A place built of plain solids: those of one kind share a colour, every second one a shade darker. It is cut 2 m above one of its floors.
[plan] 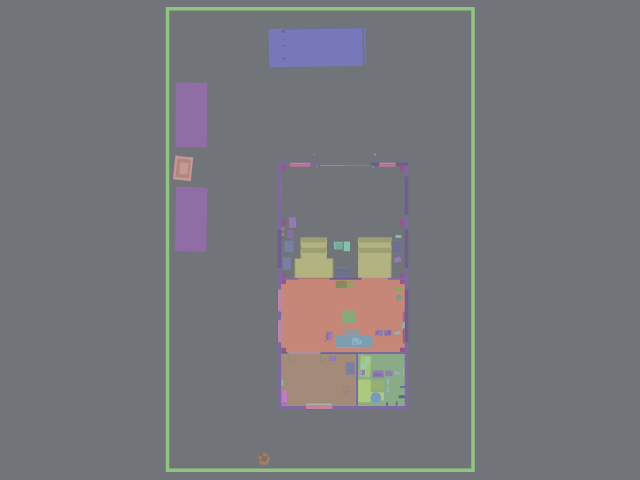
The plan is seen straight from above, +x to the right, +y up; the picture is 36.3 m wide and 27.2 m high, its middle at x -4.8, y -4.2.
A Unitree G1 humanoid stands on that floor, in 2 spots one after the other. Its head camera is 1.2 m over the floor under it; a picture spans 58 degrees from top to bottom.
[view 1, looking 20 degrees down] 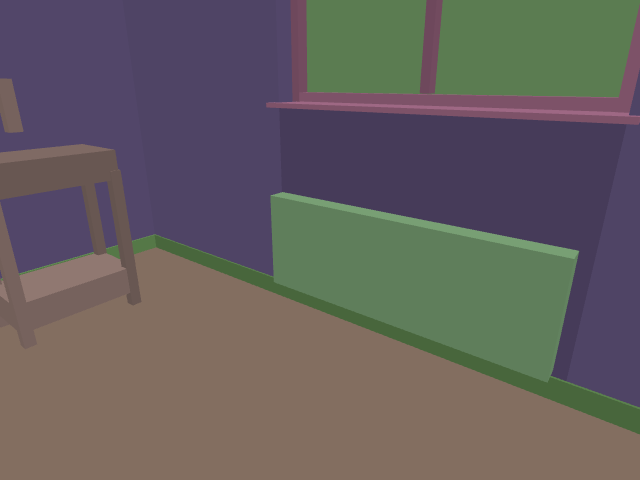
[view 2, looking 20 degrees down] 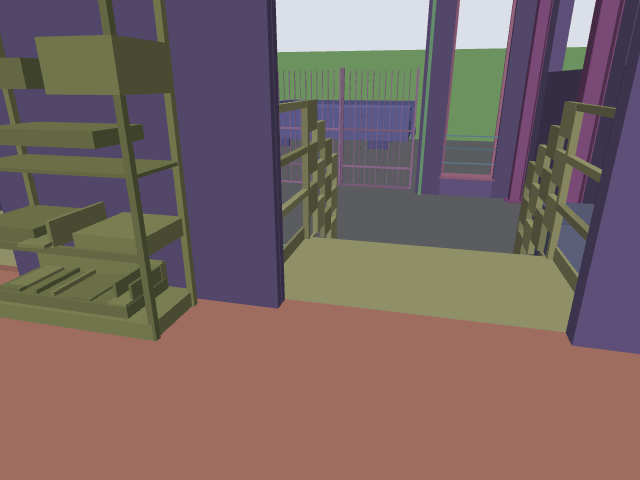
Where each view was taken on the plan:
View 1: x -5.70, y -11.90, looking -52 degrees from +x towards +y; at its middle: radiator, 2.11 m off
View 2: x -1.70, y -8.50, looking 104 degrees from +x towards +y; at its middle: door_landing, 3.51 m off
